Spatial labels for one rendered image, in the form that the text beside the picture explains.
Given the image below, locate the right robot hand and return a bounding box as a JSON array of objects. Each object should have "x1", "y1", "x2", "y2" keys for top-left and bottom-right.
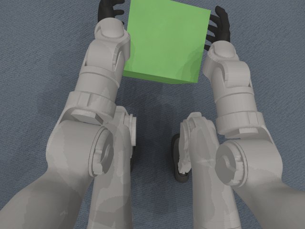
[{"x1": 204, "y1": 6, "x2": 230, "y2": 51}]

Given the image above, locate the left robot forearm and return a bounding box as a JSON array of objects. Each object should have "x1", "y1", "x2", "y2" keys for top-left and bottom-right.
[{"x1": 46, "y1": 18, "x2": 131, "y2": 160}]

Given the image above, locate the robot left upper arm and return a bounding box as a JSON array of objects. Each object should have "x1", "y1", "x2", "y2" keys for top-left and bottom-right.
[{"x1": 0, "y1": 120, "x2": 114, "y2": 229}]

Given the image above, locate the right robot forearm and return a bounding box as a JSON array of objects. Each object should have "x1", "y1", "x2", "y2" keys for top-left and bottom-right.
[{"x1": 202, "y1": 41, "x2": 277, "y2": 149}]

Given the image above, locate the carton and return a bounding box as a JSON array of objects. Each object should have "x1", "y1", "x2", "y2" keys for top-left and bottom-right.
[{"x1": 122, "y1": 0, "x2": 211, "y2": 84}]

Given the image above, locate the left robot hand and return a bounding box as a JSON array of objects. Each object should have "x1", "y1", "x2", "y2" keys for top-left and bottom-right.
[{"x1": 98, "y1": 0, "x2": 125, "y2": 25}]

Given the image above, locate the robot right upper arm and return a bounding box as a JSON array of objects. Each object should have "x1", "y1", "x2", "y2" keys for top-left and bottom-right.
[{"x1": 215, "y1": 139, "x2": 305, "y2": 229}]

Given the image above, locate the robot left thigh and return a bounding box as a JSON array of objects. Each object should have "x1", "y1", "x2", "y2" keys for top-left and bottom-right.
[{"x1": 87, "y1": 112, "x2": 136, "y2": 229}]

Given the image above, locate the robot left foot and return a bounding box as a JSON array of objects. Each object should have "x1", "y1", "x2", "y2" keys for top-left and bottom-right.
[{"x1": 130, "y1": 146, "x2": 135, "y2": 172}]

